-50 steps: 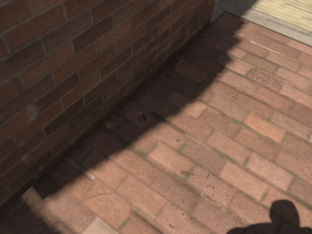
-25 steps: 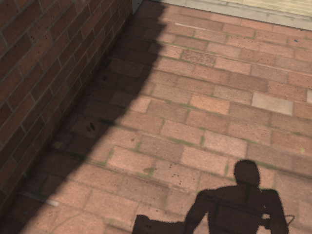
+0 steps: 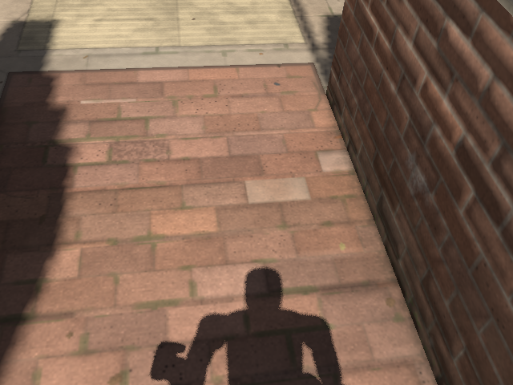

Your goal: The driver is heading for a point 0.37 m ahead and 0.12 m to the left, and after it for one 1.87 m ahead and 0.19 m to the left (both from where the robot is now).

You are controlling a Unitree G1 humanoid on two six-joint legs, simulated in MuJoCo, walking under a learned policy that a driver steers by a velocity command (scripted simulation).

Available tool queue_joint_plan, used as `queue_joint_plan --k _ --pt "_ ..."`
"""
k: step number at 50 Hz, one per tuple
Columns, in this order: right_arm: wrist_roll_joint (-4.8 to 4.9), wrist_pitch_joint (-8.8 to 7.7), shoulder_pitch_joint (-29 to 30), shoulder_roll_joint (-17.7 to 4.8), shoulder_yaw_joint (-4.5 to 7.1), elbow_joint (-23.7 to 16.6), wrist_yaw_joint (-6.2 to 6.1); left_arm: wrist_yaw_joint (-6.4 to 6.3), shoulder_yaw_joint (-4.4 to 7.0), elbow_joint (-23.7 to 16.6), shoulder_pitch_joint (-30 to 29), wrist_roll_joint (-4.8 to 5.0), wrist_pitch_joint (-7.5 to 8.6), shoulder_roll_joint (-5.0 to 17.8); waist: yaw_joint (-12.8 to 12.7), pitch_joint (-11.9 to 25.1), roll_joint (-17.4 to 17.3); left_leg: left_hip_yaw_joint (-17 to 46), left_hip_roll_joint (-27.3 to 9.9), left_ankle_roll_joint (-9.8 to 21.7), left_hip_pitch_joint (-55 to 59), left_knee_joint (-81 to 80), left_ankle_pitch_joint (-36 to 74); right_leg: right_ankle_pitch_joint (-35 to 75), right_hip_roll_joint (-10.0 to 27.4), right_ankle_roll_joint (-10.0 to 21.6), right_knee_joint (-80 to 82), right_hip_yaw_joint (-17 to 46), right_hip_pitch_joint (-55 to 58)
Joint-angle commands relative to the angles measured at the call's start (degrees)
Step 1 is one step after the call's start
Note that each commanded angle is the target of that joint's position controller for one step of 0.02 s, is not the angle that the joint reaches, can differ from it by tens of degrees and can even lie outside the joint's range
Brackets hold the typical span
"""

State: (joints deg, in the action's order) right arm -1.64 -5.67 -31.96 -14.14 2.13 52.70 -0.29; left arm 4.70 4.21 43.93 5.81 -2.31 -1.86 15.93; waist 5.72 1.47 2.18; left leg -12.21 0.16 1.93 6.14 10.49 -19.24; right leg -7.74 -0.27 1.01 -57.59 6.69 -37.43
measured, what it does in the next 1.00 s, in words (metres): walks ahead: right foot, then left foot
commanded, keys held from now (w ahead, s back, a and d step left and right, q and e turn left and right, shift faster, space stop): w+q+shift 0.26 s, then q+shift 0.22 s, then shift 0.02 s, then s+shift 0.08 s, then s+e+shift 0.32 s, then e+shift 0.10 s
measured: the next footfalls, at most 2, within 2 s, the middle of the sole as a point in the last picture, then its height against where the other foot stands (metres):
right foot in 0.18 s outside the picture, level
left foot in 0.60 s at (193, 359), level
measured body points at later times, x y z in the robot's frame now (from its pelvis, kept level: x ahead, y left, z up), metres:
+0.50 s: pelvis +0.36 -0.03 -0.01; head +0.39 -0.02 +0.44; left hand +0.25 +0.22 -0.14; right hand +0.62 -0.21 -0.11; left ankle +0.51 +0.12 -0.67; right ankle +0.26 -0.14 -0.74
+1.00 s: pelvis +0.48 -0.02 -0.01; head +0.50 -0.01 +0.44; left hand +0.49 +0.25 -0.14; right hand +0.70 -0.21 -0.12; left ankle +0.56 +0.08 -0.74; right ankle +0.50 -0.14 -0.69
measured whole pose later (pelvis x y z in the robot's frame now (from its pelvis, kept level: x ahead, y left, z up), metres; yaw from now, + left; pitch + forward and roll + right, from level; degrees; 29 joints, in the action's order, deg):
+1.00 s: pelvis +0.48 -0.02 -0.01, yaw +13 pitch -1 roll +1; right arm -1.9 4.0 -3.4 -11.8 0.6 44.1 -4.0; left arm -1.3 2.8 43.2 14.2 0.1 -5.7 13.1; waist -1.6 -4.9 1.3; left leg -14.3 -1.2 6.4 -20.2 27.3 -6.4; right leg -23.8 2.5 -2.5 -57.7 -0.6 -25.9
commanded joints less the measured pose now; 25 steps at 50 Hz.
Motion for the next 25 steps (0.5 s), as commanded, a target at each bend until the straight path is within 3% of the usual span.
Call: queue_joint_plan --k 1,3,5,6,7,8,9,10,11,12,13,15,16,17,18,20,22,23,24,25 --pt "0.34 -0.99 -0.5 -6.0 0.72 0.3 -0.02 0.16 -1.15 -7.4 -13.9 -0.33 2.52 2.3 -1.7 -13.3 -6.2 16.5 -15.3 8.9 2.2 -10.0 2.1 0.2 3.2 0.1 10.1 -7.1 -16.6" --pt "0.55 -0.83 -2.5 -6.2 0.42 2.1 -0.19 0.34 -2.05 -9.6 -20.0 0.12 3.27 1.7 0.2 -14.1 -5.3 15.6 -15.6 10.4 -1.3 -11.5 17.1 0.8 2.7 0.5 15.8 -12.2 -8.2" --pt "0.41 -0.55 -1.7 -8.8 0.74 3.7 -0.02 -0.32 -2.36 -9.6 -16.8 0.32 3.79 1.6 -2.5 -11.6 -7.3 12.7 -15.5 10.1 -0.1 -6.5 37.7 -4.1 0.5 3.1 19.5 -13.7 0.3" --pt "0.71 -0.59 0.0 -10.7 1.09 3.8 0.00 -1.28 -2.28 -8.7 -12.6 0.44 4.18 2.2 -5.1 -8.5 -9.2 11.4 -15.1 9.6 -0.8 -1.2 53.5 -6.1 -1.7 4.3 20.3 -14.2 7.8" --pt "0.98 -0.75 1.7 -11.6 1.20 4.0 -0.01 -2.50 -1.24 -6.3 -2.9 0.91 4.51 4.5 -10.5 -3.7 -10.6 10.5 -15.1 8.6 -4.3 9.0 65.2 -5.9 -3.5 5.0 20.2 -13.4 20.6" --pt "1.32 -0.26 5.2 -12.6 1.59 3.2 0.27 -3.41 0.34 -0.3 13.5 0.68 5.23 7.4 -18.0 5.6 -11.4 8.8 -12.6 7.7 -12.1 24.7 59.4 -3.0 -2.6 5.4 23.3 -11.2 39.9" --pt "1.00 -0.03 7.7 -8.9 1.17 -0.1 0.64 -4.83 2.04 2.9 22.4 -0.29 5.69 13.3 -21.0 13.0 -3.7 8.5 -6.9 6.5 -25.4 45.2 34.9 -22.4 10.6 4.1 28.2 5.3 54.5" --pt "1.58 0.02 4.7 1.2 -0.38 -3.3 1.54 -5.65 2.89 2.5 23.4 -1.70 6.50 18.9 -14.3 19.1 11.2 14.4 0.9 6.3 -40.7 65.0 -9.4 -47.5 26.0 3.2 39.2 30.3 60.9" --pt "2.59 0.12 5.9 -2.5 0.91 -4.3 1.63 -5.52 2.21 1.9 17.6 -1.16 6.63 15.6 -12.5 15.7 6.6 18.6 0.7 7.5 -45.6 71.8 -1.0 -49.1 26.9 3.0 46.9 38.7 52.4" --pt "2.14 0.60 8.8 -4.6 1.91 -4.3 1.12 -5.63 0.83 0.5 10.6 -0.15 6.37 9.1 -9.3 4.8 1.0 18.2 -3.4 7.0 -47.8 69.5 6.9 -39.6 24.1 1.8 44.5 26.0 43.3" --pt "1.61 0.73 10.6 -3.8 1.90 -4.3 1.57 -5.54 0.42 0.9 7.9 0.29 6.63 7.1 -7.8 -0.1 -0.6 16.9 -4.8 6.3 -47.0 66.3 9.7 -29.3 21.1 2.0 45.7 16.6 36.4" --pt "0.42 2.96 8.4 -0.1 1.49 -3.5 1.74 -6.06 -0.99 2.1 7.7 1.06 7.34 1.8 -4.4 -2.7 1.7 16.4 -6.2 3.9 -43.8 62.8 9.7 -10.6 17.8 1.2 45.0 3.0 30.6" --pt "0.34 3.97 10.6 0.7 1.36 -4.6 1.93 -5.84 -1.62 3.8 9.6 1.20 7.92 -0.6 -4.0 -2.9 2.8 16.0 -6.4 3.8 -43.5 62.1 10.0 -1.4 16.7 1.6 44.7 -1.2 29.9" --pt "1.04 4.58 9.3 1.2 1.68 -4.2 1.71 -5.89 -1.56 4.0 10.0 2.29 8.95 -0.8 -2.7 -4.3 4.9 15.3 -6.2 3.0 -43.3 59.1 9.3 13.8 15.7 0.1 43.0 -6.5 28.8" --pt "0.71 5.49 11.8 0.8 1.85 -4.8 1.56 -6.33 -1.54 4.3 9.6 3.19 9.54 -0.5 -2.6 -5.6 5.6 13.0 -5.4 1.6 -45.2 58.4 9.8 24.0 15.7 0.5 41.9 -10.3 29.0" --pt "0.40 5.80 16.6 1.1 1.67 -7.5 1.81 -6.90 -1.55 4.1 9.4 3.23 9.92 0.9 -2.0 -6.1 6.6 10.3 -3.4 0.6 -44.6 52.7 13.9 34.2 14.9 0.9 41.3 -15.5 26.6" --pt "0.43 6.08 20.2 2.0 0.71 -9.8 3.28 -7.05 -1.66 3.8 8.3 3.17 9.45 0.8 -1.5 -7.1 5.5 7.5 -2.1 1.8 -42.4 42.7 20.4 34.2 13.4 1.8 40.3 -20.6 25.6" --pt "0.67 6.27 21.7 1.7 0.44 -10.7 4.01 -6.86 -1.39 3.2 7.2 3.17 9.34 1.4 -1.3 -7.1 4.6 5.9 -1.1 2.6 -38.1 37.3 24.6 33.9 12.4 1.5 39.5 -22.9 23.6" --pt "1.31 6.38 22.9 0.7 0.57 -11.8 4.65 -6.75 -1.24 3.0 6.5 2.50 8.90 3.2 -0.8 -6.7 4.7 3.8 0.2 3.5 -32.6 33.9 26.7 37.3 12.8 1.7 38.7 -24.0 22.3" --pt "-0.13 6.53 22.0 -0.4 0.86 -11.5 4.74 -7.18 -0.88 2.6 8.4 2.80 9.31 5.2 -0.4 -5.6 2.2 1.4 2.9 4.4 -27.6 33.6 26.7 46.8 13.8 1.4 35.9 -23.6 22.0"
